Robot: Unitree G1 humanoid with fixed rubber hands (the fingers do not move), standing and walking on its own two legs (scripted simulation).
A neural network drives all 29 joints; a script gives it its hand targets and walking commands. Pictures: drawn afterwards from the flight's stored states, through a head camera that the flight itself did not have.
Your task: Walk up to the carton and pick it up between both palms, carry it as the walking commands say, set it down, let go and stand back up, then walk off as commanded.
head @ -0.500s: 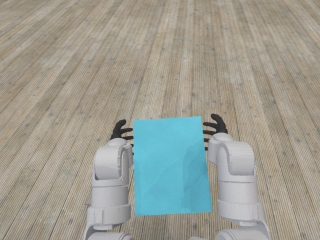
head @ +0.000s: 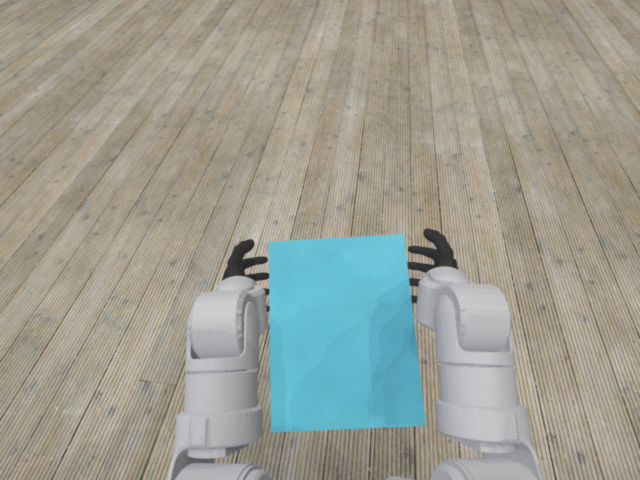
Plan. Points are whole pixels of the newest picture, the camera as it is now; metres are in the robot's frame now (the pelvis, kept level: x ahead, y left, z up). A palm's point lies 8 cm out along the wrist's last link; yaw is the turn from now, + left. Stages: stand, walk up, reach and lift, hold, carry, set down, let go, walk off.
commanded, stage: carry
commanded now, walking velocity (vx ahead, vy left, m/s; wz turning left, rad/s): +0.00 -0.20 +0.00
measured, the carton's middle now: (340, 331) +0.32 -0.02 -0.03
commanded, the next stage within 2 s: none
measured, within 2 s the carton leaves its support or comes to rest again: neither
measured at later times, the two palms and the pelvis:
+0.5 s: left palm (367, 364) +0.23 -0.04 +0.08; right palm (600, 355) +0.22 -0.28 +0.08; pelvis -0.09 -0.14 +0.00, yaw +0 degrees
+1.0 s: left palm (537, 456) +0.13 -0.18 +0.08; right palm out of the picture +0.13 -0.42 +0.08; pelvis -0.18 -0.29 +0.00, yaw +1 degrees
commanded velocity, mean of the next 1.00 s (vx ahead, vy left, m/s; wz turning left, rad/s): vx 0.00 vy -0.20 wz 0.00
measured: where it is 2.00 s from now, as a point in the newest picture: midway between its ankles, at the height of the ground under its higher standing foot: outside the picture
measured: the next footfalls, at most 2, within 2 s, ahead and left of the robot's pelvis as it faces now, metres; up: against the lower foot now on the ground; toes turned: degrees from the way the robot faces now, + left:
left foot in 0.02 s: +0.04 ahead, +0.09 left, +0.00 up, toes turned +9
right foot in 0.30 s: +0.01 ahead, -0.24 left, +0.00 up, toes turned -8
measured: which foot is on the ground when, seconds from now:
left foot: up 0.00-0.00, down 0.02-0.32, up 0.34-0.54, down 0.56-0.84, up 0.86-1.00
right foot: down 0.00-0.04, up 0.06-0.28, down 0.30-0.58, up 0.60-0.82, down 0.84-1.00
